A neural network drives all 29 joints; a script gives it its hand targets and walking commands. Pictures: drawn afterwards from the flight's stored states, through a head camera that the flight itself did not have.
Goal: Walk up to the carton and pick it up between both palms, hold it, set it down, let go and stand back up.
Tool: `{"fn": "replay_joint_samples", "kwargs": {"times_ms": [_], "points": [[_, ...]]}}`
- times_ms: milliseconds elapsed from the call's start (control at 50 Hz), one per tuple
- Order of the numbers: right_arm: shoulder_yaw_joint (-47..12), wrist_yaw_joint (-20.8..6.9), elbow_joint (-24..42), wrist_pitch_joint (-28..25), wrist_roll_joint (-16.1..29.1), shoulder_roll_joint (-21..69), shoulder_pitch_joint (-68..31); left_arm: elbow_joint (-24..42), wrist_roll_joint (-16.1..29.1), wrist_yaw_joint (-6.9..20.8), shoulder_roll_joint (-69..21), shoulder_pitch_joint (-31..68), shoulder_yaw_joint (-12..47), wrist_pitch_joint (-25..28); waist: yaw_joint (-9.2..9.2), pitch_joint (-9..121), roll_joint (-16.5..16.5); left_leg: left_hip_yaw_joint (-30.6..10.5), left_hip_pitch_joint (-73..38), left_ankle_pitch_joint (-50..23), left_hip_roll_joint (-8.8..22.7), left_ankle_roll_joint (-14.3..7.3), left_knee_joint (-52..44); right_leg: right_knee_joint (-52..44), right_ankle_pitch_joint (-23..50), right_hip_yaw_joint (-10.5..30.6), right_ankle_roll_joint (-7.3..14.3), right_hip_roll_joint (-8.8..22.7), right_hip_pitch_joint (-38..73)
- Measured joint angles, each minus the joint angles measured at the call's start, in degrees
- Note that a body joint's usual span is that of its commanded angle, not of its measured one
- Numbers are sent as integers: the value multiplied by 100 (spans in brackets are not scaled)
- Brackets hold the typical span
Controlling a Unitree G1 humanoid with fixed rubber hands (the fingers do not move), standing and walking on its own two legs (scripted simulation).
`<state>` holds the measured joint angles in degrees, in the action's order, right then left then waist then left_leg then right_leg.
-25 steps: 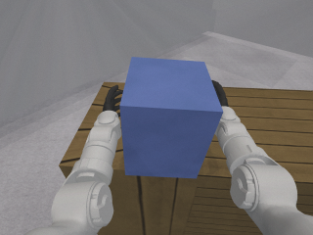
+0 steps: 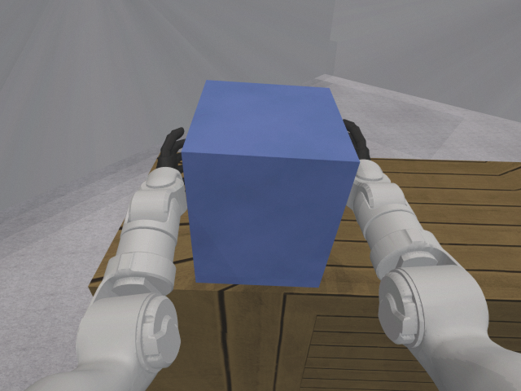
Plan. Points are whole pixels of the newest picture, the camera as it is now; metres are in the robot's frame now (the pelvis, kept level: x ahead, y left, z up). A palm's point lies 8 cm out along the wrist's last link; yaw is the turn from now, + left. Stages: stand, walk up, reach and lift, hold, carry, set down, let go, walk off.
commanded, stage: reach and lift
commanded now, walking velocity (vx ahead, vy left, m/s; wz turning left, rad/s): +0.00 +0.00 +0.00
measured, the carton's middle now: (262, 184) +0.40 +0.03 +0.18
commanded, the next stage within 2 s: hold in 1.34 s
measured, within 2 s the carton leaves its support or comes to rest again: neither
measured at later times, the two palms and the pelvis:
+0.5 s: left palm (170, 159) +0.39 +0.17 +0.23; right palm (367, 157) +0.40 -0.12 +0.24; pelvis +0.00 +0.00 +0.00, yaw +0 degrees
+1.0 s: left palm (167, 149) +0.39 +0.17 +0.24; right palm (368, 150) +0.40 -0.12 +0.25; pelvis +0.00 +0.00 +0.00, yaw +0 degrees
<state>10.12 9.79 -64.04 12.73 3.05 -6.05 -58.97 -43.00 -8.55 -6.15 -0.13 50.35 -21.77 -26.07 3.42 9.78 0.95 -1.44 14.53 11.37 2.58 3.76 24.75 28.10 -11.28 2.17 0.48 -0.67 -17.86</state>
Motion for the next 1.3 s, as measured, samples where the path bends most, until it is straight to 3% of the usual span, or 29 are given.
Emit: {"fn": "replay_joint_samples", "kwargs": {"times_ms": [120, 540, 1300], "points": [[-1, 101, 139, 235, 43, 90, -6, 111, 0, 113, 111, 24, 0, -268, -89, -1, 8, 0, -53, 0, 0, -1, 0, -5, 6, 0, -5, 0, 55], [-410, 536, 1138, 1155, 918, 99, -7, 996, 82, 314, 290, 52, 0, -1185, -452, 1, 42, -4, -85, -1, 0, -13, 0, -99, 50, 0, -24, 1, 133], [-414, 762, 1836, 1870, 1215, 81, -57, 1565, 161, 321, 397, 237, 1, -1919, -548, 50, 39, -13, -83, 14, 0, -15, 0, -99, 32, -1, -25, -2, 133]]}}
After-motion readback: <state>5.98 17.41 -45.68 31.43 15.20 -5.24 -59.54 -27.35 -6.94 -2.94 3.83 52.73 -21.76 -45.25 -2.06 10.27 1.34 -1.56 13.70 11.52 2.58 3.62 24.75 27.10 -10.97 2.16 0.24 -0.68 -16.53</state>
